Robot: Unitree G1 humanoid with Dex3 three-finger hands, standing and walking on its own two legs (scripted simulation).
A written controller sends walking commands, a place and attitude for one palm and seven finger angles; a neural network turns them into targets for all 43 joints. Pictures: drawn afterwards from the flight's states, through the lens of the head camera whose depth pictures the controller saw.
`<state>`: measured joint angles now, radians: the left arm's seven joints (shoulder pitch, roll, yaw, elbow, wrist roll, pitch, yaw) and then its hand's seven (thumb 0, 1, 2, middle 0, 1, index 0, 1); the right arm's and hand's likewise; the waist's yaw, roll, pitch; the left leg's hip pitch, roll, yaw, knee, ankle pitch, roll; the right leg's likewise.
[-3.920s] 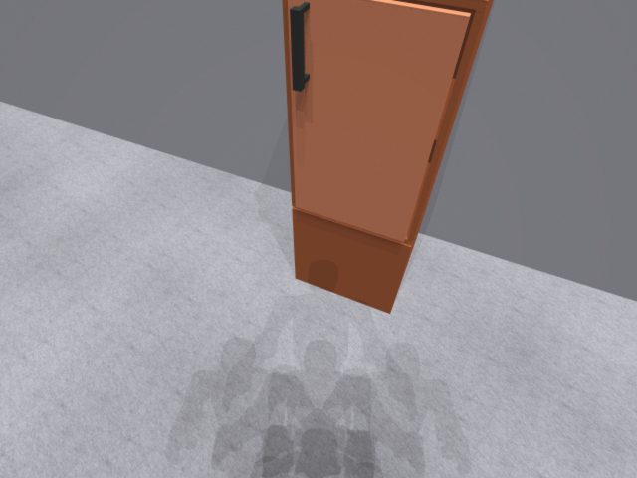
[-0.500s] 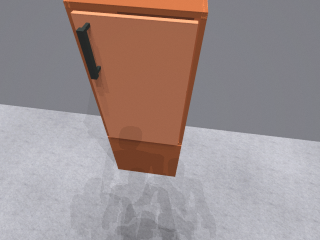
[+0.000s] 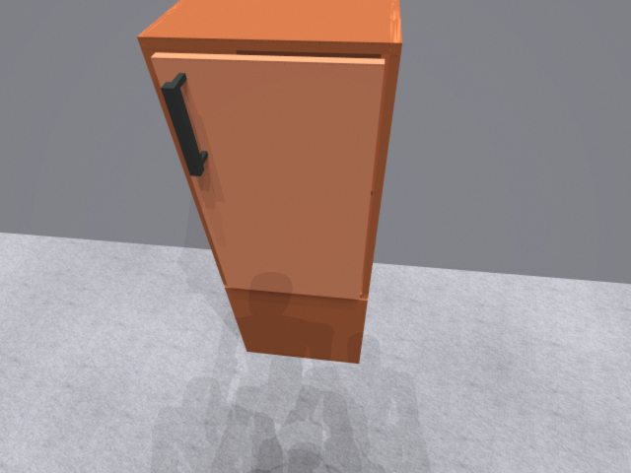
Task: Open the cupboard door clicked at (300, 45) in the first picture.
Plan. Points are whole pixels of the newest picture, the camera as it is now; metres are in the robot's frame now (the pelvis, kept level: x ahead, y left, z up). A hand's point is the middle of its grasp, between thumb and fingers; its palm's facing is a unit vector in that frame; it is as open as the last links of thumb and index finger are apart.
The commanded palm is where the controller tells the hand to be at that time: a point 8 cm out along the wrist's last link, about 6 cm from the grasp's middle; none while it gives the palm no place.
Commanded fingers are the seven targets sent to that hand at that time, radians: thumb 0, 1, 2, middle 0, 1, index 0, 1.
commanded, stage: look again from close up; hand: left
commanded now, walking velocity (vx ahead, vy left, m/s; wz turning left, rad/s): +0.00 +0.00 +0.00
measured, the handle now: (189, 126) +0.58 +0.24 +0.15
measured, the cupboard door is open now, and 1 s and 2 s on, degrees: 0 0 0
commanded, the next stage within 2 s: raise the hand with hooked fingers in 0.22 s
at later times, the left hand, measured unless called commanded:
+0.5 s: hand (176, 441) +0.17 +0.19 -0.03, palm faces +0.25 -0.96 -0.13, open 7.4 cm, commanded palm +0.11 +0.22 -0.04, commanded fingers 0.00 0.67 0.80 -0.22 -0.45 -0.22 -0.45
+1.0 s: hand (154, 415) +0.18 +0.20 +0.02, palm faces -0.06 -1.00 -0.07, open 10.1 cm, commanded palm +0.16 +0.26 +0.03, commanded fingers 0.00 0.08 0.55 -0.26 -0.82 -0.26 -0.82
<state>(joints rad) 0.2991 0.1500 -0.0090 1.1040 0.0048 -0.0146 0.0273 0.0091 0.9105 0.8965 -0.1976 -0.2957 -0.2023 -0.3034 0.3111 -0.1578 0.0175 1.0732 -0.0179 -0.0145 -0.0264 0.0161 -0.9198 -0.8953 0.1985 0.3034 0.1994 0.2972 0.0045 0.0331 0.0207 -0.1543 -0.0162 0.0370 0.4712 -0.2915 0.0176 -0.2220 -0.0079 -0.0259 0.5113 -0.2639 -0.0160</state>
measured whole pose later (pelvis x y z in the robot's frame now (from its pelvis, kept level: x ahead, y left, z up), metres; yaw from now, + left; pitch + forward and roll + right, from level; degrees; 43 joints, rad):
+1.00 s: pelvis -0.02 -0.01 -0.05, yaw +3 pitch +7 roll -2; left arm 0.34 0.30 0.22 -0.02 -0.31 -0.29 -0.43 0.02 0.31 0.64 -0.24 -0.68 -0.24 -0.69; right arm 0.22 -0.21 0.06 0.54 0.04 -0.22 -0.05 0.02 -0.90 -0.90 0.20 0.30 0.20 0.30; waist 0.03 0.03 -0.07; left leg -0.61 0.02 -0.05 0.98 -0.49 0.00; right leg -0.61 0.01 -0.12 0.91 -0.43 -0.04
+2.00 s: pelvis +0.00 +0.00 +0.00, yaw +2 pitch -1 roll -1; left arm -0.21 0.53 0.47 0.30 -0.34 0.07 -0.57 -0.01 -0.50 0.30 -0.30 -1.20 -0.30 -1.20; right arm 0.26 -0.28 0.09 0.59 0.07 -0.21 -0.10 0.02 -0.90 -0.90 0.20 0.30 0.20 0.30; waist 0.04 0.04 -0.02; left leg -0.22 -0.01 -0.01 0.55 -0.32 0.02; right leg -0.23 0.00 -0.07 0.51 -0.26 -0.01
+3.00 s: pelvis -0.01 -0.01 -0.01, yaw +1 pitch +3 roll +0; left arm -0.51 0.59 0.47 0.73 -0.26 0.00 -0.57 -0.01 -0.50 0.30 -0.30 -1.20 -0.30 -1.20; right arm 0.30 -0.31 0.07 0.60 0.07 -0.18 -0.11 0.02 -0.90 -0.90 0.20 0.30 0.20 0.30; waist -0.02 0.03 -0.03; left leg -0.30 0.00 0.01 0.58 -0.32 0.01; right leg -0.34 0.01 -0.05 0.56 -0.27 -0.03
